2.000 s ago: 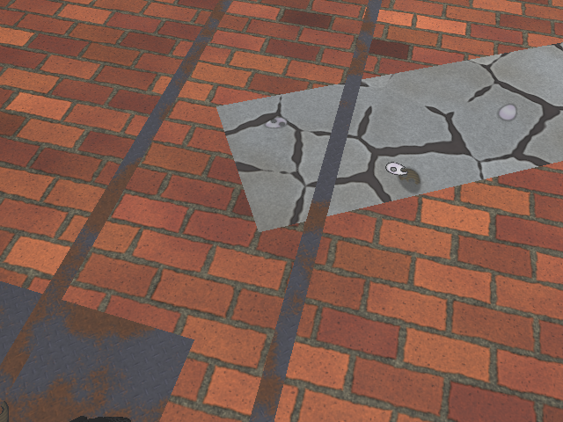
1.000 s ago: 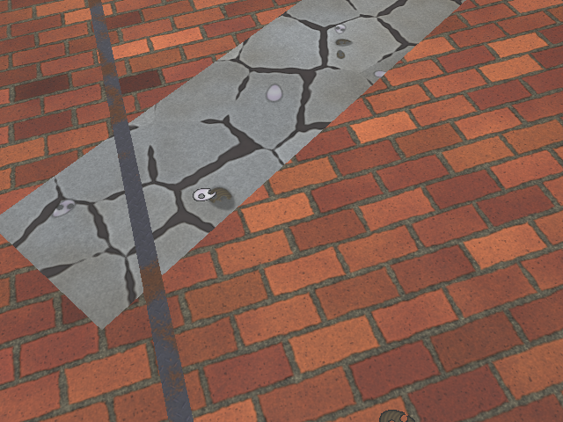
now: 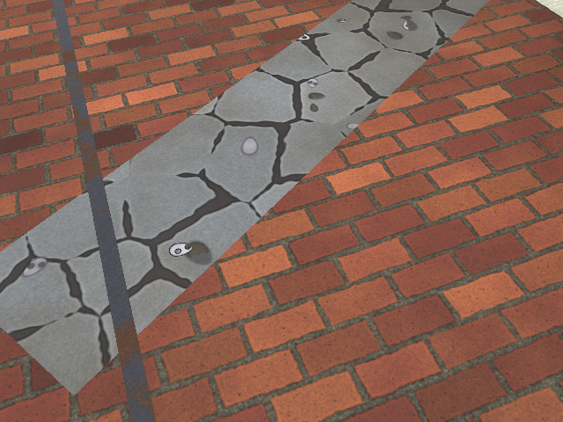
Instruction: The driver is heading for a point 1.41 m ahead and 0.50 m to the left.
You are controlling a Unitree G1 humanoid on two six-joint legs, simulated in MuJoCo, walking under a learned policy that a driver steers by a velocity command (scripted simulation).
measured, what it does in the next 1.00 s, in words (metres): walks ahead: left foot, then right foot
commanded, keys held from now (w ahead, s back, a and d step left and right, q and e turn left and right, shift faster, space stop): w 0.80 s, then w+q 0.20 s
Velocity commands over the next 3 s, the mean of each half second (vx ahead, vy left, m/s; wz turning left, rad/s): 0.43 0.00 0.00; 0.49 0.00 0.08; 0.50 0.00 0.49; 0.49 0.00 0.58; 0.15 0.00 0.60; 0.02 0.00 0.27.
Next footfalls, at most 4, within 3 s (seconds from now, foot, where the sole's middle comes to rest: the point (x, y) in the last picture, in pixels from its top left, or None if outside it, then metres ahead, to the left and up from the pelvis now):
0.42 left None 0.38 0.13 -0.77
0.96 right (348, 363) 0.67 -0.10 -0.77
1.48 left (230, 290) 0.90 0.20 -0.77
1.98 right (251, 201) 1.24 0.16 -0.77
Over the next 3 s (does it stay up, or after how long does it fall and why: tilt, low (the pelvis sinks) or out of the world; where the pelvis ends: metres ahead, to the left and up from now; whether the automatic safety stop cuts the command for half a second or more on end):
stays up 1.16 0.27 0.01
